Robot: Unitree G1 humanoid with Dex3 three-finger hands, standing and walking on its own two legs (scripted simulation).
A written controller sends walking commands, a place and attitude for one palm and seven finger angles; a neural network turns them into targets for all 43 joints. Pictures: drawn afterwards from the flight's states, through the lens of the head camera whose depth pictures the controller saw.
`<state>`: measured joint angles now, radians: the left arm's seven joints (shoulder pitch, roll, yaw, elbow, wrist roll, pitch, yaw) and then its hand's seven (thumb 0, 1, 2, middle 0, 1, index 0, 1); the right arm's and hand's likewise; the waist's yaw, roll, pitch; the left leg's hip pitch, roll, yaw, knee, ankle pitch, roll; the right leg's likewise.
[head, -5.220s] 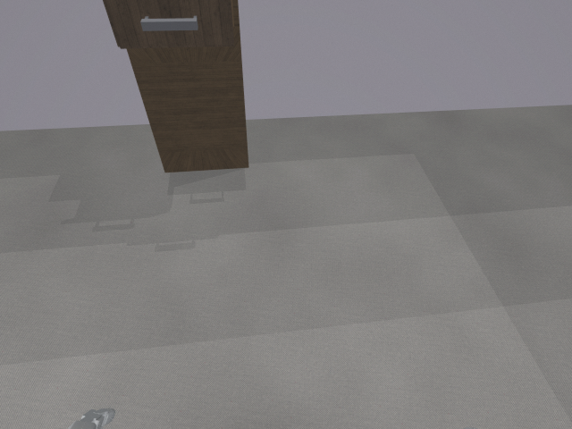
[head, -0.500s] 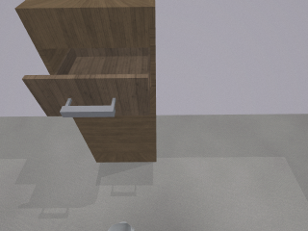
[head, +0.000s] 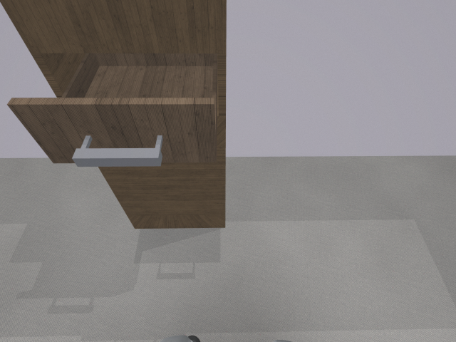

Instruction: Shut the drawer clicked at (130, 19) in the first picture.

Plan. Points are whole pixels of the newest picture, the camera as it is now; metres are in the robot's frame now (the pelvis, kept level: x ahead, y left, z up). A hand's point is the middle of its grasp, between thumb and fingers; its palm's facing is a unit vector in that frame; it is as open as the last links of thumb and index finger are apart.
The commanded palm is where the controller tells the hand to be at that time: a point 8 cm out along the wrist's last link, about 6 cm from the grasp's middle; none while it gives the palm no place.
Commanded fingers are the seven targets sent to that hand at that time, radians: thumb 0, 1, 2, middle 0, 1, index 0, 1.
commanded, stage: come to a stop and stand still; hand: left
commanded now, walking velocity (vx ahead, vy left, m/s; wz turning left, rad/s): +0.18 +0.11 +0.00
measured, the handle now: (121, 148) +0.45 +0.26 +0.04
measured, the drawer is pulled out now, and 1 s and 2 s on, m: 0.17 0.17 0.17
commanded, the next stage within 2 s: look again from close up in 1.10 s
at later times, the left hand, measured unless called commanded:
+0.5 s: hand out of the picture -0.05 +0.17 -0.15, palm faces +0.11 -0.96 -0.25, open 7.3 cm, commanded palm none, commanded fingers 0.00 0.90 0.90 -0.20 -0.30 -0.20 -0.30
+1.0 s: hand out of the picture -0.04 +0.21 -0.17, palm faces +0.04 -0.98 -0.19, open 7.3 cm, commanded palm none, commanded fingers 0.00 0.90 0.90 -0.20 -0.30 -0.20 -0.30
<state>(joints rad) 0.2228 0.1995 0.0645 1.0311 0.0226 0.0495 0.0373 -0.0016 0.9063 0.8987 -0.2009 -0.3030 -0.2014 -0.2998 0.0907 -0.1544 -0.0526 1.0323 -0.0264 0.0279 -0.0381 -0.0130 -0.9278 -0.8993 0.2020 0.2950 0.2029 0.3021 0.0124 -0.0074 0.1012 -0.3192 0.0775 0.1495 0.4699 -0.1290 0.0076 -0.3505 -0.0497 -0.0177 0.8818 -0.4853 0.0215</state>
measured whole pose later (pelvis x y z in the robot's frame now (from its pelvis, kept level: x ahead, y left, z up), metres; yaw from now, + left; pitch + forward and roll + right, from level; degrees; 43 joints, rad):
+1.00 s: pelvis -0.04 +0.04 +0.01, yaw +1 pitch -2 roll +0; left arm 0.26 0.15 0.00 1.14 0.02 0.01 0.03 0.00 0.92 0.90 -0.20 -0.30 -0.20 -0.30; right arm 0.20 -0.17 -0.02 1.12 -0.01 0.00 -0.03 0.00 -0.95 -0.90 0.20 0.29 0.20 0.30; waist 0.00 0.00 0.03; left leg -0.15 0.00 0.10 0.40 -0.23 0.03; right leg -0.17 -0.04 -0.05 0.43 -0.23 0.02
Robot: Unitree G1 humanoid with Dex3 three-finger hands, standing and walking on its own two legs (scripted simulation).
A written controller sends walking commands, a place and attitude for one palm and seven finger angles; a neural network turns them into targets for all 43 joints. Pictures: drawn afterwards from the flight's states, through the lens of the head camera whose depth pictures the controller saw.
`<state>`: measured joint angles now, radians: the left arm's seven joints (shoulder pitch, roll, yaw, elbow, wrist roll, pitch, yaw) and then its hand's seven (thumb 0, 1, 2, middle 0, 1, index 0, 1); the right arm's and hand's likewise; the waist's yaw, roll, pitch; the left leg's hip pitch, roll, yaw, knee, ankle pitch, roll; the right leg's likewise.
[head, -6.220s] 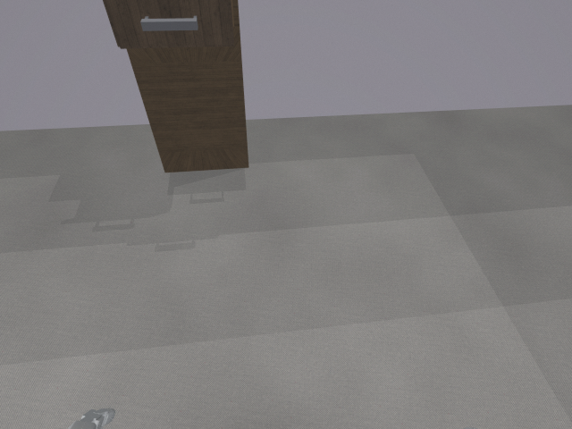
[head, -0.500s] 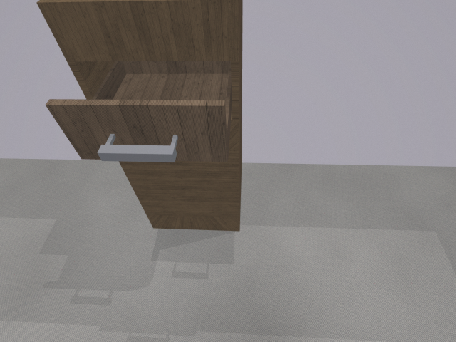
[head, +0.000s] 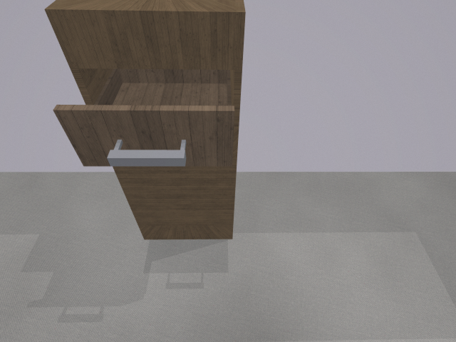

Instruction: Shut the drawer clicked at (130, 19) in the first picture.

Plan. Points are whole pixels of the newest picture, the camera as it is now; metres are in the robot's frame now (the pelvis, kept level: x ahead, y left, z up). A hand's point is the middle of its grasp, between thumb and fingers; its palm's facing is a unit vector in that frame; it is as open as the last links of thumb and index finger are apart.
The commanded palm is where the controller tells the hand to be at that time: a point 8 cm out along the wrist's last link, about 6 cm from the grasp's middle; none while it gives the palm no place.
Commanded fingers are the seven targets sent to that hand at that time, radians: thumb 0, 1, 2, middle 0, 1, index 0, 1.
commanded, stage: come to a stop and stand still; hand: left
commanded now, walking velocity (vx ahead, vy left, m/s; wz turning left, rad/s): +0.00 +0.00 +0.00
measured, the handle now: (149, 150) +0.50 +0.22 +0.03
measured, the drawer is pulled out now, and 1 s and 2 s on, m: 0.17 0.17 0.17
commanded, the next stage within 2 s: look again from close up in 0.10 s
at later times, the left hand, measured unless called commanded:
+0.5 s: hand out of the picture +0.00 +0.17 -0.17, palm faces +0.01 -0.97 -0.23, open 7.4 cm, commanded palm none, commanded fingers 0.00 0.90 0.90 -0.20 -0.30 -0.20 -0.30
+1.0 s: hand out of the picture +0.00 +0.14 -0.18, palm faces +0.06 -0.98 -0.17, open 7.3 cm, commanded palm none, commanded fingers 0.00 0.90 0.90 -0.20 -0.30 -0.20 -0.30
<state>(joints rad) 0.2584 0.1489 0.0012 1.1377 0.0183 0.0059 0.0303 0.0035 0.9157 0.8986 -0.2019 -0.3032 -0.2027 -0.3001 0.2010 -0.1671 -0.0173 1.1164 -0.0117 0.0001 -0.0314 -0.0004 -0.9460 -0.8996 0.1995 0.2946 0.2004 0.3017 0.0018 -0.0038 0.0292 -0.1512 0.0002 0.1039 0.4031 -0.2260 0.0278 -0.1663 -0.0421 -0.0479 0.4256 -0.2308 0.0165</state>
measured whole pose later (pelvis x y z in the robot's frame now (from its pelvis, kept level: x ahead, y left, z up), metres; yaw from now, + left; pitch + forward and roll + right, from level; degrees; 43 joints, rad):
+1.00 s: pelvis +0.02 -0.03 -0.01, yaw +2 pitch -1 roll +0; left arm 0.32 0.13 0.00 1.11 0.03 -0.02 0.02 0.00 0.91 0.90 -0.20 -0.30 -0.20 -0.30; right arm 0.30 -0.15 0.01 1.12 -0.03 0.00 -0.01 0.01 -0.91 -0.90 0.20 0.29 0.20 0.30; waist 0.00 0.01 0.02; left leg -0.21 0.04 0.06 0.56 -0.34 0.01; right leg -0.19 -0.01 -0.10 0.54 -0.34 -0.03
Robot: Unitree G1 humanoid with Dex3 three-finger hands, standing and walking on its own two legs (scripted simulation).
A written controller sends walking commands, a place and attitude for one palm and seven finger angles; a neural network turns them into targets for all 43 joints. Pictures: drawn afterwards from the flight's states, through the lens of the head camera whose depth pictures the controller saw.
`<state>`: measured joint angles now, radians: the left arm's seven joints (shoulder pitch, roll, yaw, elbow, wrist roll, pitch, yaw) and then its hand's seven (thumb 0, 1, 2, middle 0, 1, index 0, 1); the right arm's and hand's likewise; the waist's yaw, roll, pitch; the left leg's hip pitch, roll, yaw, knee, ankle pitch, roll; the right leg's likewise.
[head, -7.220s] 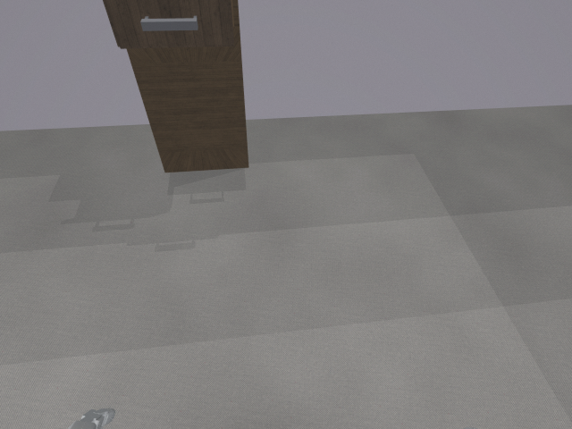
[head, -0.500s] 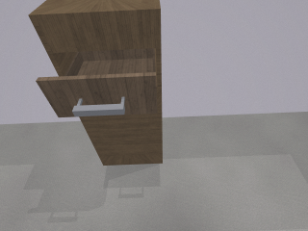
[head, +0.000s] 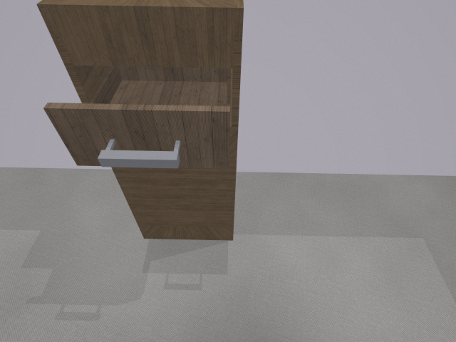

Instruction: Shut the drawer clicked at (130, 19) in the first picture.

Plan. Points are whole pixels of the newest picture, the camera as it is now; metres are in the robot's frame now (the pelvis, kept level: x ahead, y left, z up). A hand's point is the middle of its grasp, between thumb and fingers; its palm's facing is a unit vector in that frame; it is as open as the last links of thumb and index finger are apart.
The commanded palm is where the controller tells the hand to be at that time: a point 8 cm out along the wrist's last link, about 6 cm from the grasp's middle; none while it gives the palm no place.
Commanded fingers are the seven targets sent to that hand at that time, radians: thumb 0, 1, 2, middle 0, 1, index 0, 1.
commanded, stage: shuffle to correct the standing spot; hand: left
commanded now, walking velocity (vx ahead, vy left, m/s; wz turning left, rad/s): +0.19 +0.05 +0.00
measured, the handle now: (142, 151) +0.49 +0.23 +0.04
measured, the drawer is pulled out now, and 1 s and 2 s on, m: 0.17 0.17 0.17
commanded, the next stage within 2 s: come to a stop and stand still in 0.16 s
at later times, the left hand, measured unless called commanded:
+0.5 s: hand (153, 328) +0.18 +0.17 -0.16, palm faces +0.02 -0.96 -0.26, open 7.3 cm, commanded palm none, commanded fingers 0.00 0.90 0.90 -0.20 -0.30 -0.20 -0.30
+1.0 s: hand out of the picture +0.05 +0.20 -0.18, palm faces +0.11 -0.97 -0.21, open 7.3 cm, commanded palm none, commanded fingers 0.00 0.90 0.90 -0.20 -0.30 -0.20 -0.30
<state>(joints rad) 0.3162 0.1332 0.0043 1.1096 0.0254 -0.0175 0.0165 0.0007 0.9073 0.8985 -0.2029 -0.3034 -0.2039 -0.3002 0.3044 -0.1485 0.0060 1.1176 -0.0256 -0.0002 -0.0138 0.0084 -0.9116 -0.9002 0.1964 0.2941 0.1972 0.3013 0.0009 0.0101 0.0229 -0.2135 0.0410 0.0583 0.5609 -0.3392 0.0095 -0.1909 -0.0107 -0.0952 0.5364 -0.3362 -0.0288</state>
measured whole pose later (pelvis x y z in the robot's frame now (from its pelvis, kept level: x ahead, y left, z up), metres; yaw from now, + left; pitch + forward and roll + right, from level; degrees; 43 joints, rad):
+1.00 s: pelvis +0.04 +0.00 +0.01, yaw +3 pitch -1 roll -1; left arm 0.28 0.23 0.06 1.03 0.03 0.06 0.01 0.00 0.91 0.90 -0.20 -0.30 -0.20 -0.30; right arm 0.29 -0.14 -0.02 0.99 -0.04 0.02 -0.01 0.00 -0.91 -0.90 0.19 0.29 0.20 0.30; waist 0.01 -0.05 -0.02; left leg -0.19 0.01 0.06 0.49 -0.29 0.02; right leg -0.49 -0.01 -0.02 0.83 -0.34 -0.01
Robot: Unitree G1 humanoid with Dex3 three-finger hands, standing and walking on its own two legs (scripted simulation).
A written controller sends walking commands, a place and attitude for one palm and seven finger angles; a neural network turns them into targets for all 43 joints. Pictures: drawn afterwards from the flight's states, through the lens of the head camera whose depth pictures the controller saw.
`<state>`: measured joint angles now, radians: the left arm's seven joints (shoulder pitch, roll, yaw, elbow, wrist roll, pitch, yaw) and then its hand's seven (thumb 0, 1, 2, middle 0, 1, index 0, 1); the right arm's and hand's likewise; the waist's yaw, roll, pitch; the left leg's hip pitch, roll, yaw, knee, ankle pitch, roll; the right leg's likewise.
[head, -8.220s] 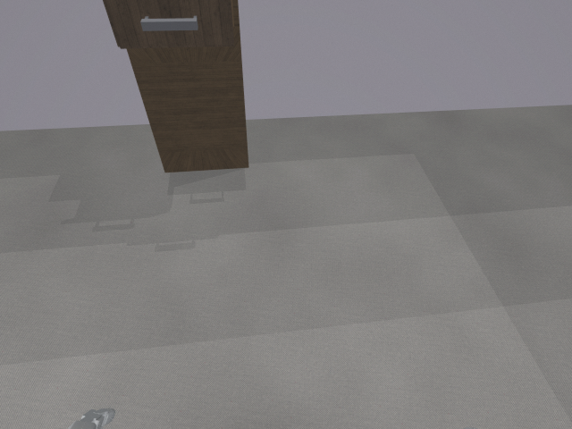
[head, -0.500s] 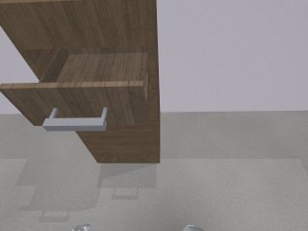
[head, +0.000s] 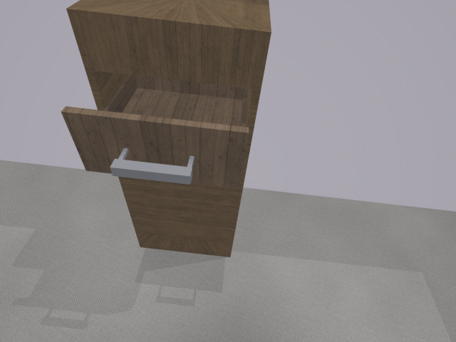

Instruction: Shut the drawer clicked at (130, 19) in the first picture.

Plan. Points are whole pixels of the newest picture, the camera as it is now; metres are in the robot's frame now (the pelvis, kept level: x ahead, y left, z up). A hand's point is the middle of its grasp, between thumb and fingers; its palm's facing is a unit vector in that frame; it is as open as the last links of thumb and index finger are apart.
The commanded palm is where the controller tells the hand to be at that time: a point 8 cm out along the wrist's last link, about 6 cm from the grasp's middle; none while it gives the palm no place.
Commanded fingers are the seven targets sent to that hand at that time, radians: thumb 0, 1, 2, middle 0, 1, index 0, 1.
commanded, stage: come to a stop and stand still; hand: left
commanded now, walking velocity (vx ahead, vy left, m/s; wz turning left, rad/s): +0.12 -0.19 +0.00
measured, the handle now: (155, 164) +0.46 +0.20 +0.04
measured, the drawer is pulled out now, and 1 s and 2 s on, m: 0.17 0.17 0.17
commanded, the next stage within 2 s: look again from close up in 0.18 s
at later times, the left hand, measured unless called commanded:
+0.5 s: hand out of the picture +0.05 +0.13 -0.19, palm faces -0.01 -0.98 -0.22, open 7.3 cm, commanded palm none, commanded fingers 0.00 0.90 0.90 -0.20 -0.30 -0.20 -0.30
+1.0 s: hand out of the picture -0.04 +0.12 -0.17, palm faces +0.04 -0.98 -0.19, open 7.3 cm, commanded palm none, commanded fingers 0.00 0.90 0.90 -0.20 -0.30 -0.20 -0.30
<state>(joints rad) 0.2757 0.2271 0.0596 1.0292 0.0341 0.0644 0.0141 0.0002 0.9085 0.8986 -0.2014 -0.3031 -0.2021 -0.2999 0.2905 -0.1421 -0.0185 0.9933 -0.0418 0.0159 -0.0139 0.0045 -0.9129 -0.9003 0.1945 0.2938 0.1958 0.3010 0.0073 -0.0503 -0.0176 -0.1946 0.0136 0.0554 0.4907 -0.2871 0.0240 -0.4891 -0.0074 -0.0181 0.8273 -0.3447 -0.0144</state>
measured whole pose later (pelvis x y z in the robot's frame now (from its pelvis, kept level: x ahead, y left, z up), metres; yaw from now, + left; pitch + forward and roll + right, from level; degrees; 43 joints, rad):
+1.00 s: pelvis -0.01 -0.05 +0.00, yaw -1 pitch -3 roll +0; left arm 0.38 0.13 -0.01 1.09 0.02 -0.02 0.04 0.00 0.91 0.90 -0.20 -0.30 -0.20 -0.30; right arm 0.22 -0.18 -0.01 1.09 -0.02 0.00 -0.03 0.00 -0.94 -0.90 0.20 0.29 0.20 0.30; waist 0.01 0.02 0.00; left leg -0.17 0.01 0.10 0.44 -0.22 0.04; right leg -0.13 0.02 -0.08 0.42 -0.24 -0.04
